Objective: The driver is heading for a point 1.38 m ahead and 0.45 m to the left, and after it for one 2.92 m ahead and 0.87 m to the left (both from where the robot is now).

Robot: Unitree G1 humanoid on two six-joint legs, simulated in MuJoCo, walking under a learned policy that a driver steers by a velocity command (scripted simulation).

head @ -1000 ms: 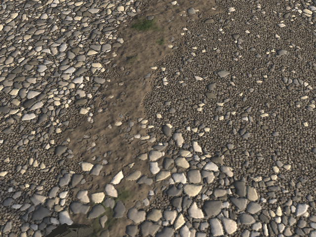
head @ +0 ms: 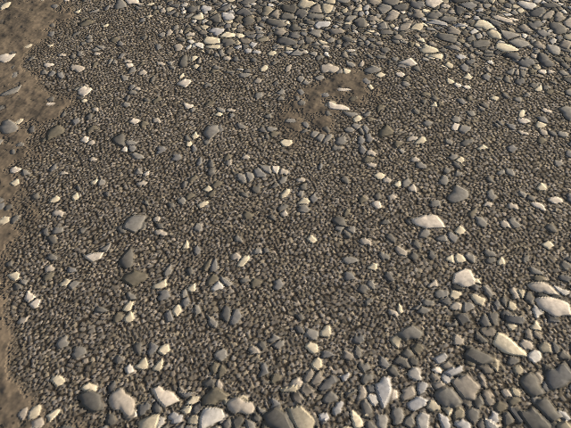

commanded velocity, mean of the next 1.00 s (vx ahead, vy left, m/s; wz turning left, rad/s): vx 0.12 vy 0.00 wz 0.44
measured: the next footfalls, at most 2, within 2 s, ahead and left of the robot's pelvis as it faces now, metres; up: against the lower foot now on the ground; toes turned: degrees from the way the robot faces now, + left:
left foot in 0.28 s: +0.02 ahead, +0.14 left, +0.00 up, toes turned +17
right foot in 0.90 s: +0.16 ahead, -0.02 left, +0.00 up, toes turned +35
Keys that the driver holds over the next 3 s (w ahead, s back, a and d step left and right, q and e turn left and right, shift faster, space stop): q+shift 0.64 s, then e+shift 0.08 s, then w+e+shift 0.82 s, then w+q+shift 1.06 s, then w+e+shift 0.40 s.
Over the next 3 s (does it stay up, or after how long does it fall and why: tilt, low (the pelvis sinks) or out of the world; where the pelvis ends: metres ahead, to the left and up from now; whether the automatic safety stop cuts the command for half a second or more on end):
stays up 1.78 0.48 -0.02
